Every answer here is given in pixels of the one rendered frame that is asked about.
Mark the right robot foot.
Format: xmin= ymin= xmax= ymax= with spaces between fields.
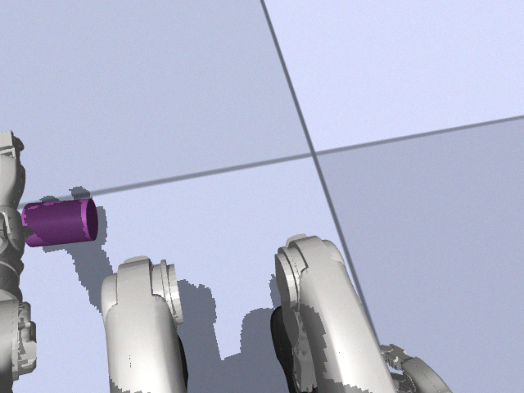
xmin=270 ymin=306 xmax=318 ymax=393

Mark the left robot hand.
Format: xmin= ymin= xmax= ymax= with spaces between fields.
xmin=0 ymin=131 xmax=34 ymax=239

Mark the right robot hand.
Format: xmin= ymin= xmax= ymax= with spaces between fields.
xmin=379 ymin=344 xmax=453 ymax=393

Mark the left robot arm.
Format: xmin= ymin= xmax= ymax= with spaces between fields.
xmin=0 ymin=206 xmax=37 ymax=393

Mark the can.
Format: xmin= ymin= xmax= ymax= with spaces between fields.
xmin=21 ymin=199 xmax=98 ymax=247

